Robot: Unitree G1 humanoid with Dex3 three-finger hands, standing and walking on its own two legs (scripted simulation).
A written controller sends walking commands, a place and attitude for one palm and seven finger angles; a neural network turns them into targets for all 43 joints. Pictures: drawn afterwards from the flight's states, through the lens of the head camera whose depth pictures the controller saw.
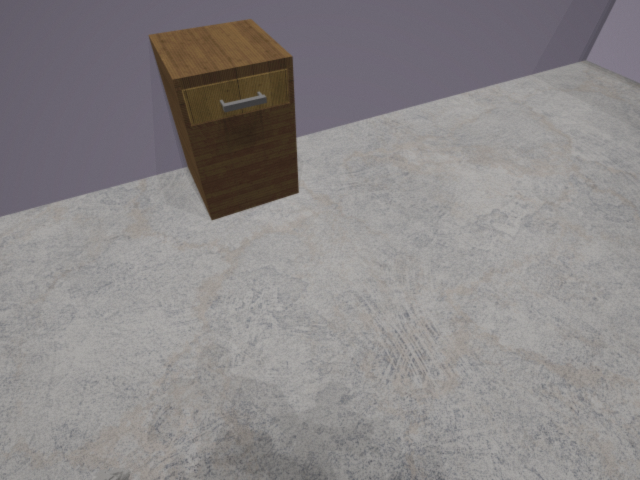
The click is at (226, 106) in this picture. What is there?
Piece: drawer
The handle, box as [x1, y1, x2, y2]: [220, 91, 266, 111]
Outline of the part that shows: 266,98 259,91 257,92 258,95 254,97 224,103 222,100 220,100 224,111 228,111 266,102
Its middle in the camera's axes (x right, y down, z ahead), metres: -0.29 -0.51 +1.42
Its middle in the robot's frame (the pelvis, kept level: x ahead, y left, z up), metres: +1.38 +0.35 -0.22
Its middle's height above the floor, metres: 0.55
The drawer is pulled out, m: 0.00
